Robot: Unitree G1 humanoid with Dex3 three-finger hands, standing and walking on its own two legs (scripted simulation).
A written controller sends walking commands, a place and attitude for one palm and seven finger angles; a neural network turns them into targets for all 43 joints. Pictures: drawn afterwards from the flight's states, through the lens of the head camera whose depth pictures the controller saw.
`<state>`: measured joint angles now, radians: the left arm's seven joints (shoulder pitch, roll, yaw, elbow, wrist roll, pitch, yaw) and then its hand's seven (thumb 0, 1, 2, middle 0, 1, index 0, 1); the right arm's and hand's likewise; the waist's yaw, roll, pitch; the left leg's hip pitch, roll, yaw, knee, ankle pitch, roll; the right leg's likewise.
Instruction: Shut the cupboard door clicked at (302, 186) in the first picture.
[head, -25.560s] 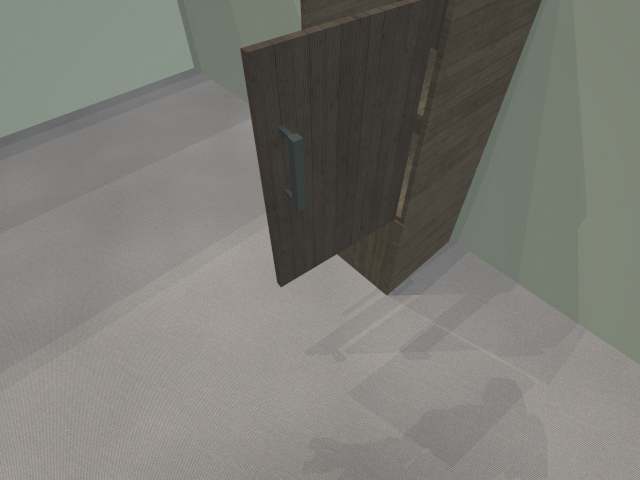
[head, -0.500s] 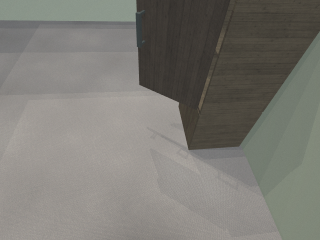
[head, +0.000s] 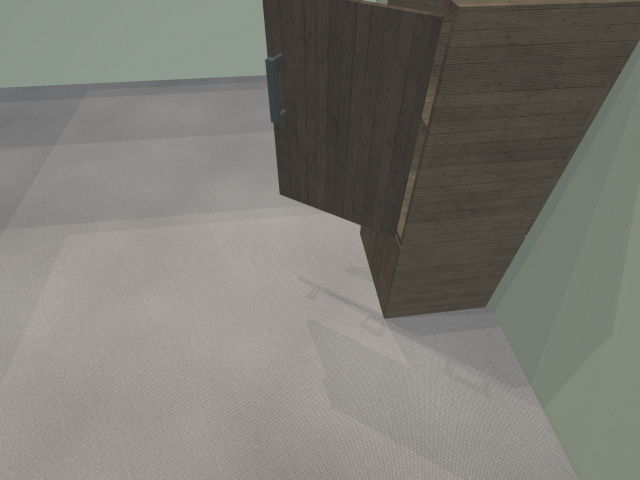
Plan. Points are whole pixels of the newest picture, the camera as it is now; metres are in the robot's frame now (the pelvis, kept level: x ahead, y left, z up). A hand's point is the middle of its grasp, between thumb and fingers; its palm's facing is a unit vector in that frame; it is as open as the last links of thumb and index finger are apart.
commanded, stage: let the arm hang, fingers relaxed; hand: left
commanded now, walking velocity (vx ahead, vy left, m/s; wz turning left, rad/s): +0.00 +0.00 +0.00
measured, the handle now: (277, 89) +0.98 +0.16 +0.03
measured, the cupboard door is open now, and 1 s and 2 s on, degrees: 53 53 53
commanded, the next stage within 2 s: look to check the result in 0.20 s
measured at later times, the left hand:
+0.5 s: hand out of the picture +0.02 +0.20 -0.17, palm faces +0.02 -0.97 -0.25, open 7.4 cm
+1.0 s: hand out of the picture +0.09 +0.22 -0.16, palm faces +0.02 -0.95 -0.30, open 7.4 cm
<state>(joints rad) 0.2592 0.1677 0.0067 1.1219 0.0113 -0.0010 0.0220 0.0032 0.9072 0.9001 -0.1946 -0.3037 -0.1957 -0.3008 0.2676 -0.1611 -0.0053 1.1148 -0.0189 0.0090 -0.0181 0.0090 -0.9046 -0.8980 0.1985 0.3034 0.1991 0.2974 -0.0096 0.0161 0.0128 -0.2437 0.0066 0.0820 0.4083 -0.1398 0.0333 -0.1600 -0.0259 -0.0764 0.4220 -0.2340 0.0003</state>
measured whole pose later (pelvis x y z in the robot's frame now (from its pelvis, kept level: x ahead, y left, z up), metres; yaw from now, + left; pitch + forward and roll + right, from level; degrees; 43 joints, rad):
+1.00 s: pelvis +0.03 -0.01 +0.00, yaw +2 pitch -1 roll +0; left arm 0.14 0.28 0.02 1.11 0.01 0.00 0.01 0.00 0.90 0.90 -0.20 -0.30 -0.20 -0.30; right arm 0.14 -0.29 -0.01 1.10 -0.02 0.01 -0.01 0.01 -0.90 -0.90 0.20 0.30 0.20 0.30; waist -0.01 0.01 0.04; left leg -0.19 0.00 0.05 0.36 -0.15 0.02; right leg -0.09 -0.03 -0.11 0.36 -0.25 0.00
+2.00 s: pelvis +0.01 -0.03 -0.02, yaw +40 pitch +1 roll +2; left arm 0.24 0.26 0.07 0.91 0.02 0.04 0.00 0.01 0.90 0.90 -0.20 -0.30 -0.20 -0.30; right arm 0.15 -0.24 -0.05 0.88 -0.03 0.02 0.03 0.01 -0.90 -0.90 0.20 0.30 0.20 0.30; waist 0.00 -0.06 0.10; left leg -0.29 0.00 0.04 0.62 -0.33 0.00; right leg -0.37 -0.16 -0.12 0.91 -0.53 0.05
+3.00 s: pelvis +0.16 +0.23 +0.00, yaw +66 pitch -1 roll +1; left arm 0.16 0.22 0.07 0.96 0.03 0.00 -0.02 0.01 0.91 0.90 -0.19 -0.30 -0.19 -0.30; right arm 0.29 -0.19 -0.04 1.01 -0.03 -0.05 -0.01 0.00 -0.93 -0.90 0.20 0.30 0.20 0.30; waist 0.00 -0.03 0.07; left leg -0.10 -0.03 0.11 0.36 -0.25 0.05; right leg -0.56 -0.14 -0.05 0.85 -0.17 0.03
